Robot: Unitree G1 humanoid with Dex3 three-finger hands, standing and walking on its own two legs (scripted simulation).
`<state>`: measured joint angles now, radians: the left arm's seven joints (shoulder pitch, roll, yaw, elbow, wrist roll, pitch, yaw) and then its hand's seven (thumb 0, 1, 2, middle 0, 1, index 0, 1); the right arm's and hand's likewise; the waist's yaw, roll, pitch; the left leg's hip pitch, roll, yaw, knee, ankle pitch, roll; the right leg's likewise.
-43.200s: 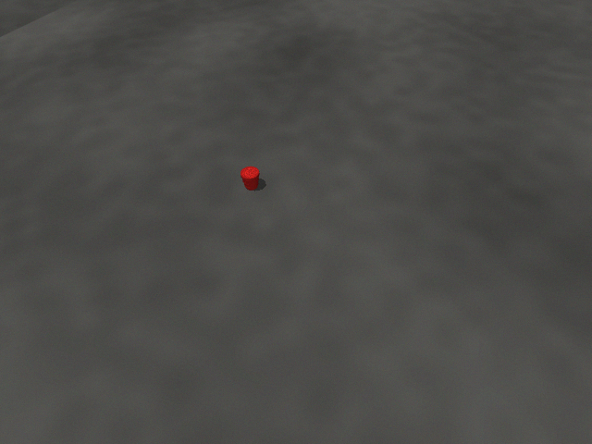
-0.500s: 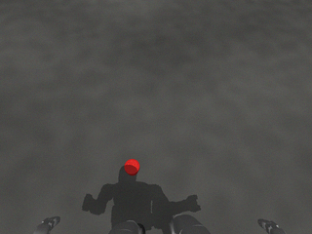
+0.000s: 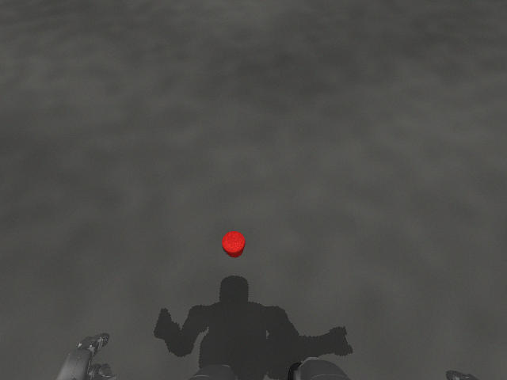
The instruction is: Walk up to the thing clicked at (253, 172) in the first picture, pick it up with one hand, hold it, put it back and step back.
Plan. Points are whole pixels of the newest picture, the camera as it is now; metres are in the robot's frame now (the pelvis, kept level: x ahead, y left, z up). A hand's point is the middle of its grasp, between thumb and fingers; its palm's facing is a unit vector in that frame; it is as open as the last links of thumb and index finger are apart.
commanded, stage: step back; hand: left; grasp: from above
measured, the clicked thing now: (234, 246) +0.61 +0.12 -0.72
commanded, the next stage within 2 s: none
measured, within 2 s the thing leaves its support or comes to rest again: neither
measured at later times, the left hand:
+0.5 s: hand out of the picture -0.09 +0.24 -0.15, palm faces -0.06 -0.91 -0.41, open 7.3 cm
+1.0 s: hand out of the picture -0.23 +0.22 -0.14, palm faces +0.02 -0.94 -0.34, open 7.3 cm
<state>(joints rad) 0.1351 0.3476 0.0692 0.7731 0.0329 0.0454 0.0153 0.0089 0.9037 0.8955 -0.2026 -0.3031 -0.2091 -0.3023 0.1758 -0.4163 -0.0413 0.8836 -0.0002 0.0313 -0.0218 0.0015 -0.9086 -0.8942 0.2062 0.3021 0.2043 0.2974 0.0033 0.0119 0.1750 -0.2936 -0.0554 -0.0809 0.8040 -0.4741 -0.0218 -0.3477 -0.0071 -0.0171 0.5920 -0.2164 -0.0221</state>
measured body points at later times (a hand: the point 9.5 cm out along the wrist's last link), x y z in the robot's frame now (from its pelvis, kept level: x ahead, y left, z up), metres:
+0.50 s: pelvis -0.18 -0.02 -0.01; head -0.13 -0.04 +0.43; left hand -0.09 +0.29 -0.12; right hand -0.06 -0.35 -0.13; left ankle -0.03 +0.11 -0.72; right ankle -0.20 -0.15 -0.73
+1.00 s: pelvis -0.36 -0.04 +0.00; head -0.31 -0.02 +0.45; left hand -0.23 +0.27 -0.12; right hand -0.27 -0.34 -0.11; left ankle -0.31 +0.08 -0.73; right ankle -0.37 -0.18 -0.64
